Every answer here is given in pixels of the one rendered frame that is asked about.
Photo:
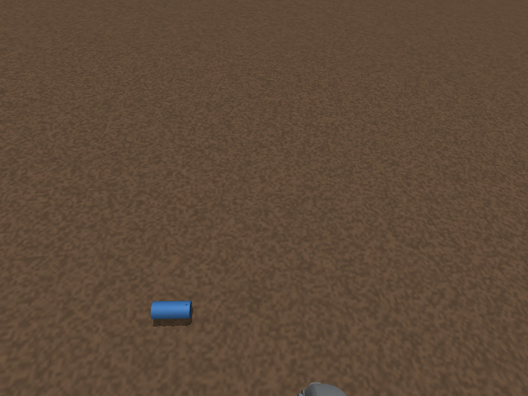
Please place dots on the can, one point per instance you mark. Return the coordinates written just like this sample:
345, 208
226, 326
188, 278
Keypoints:
171, 309

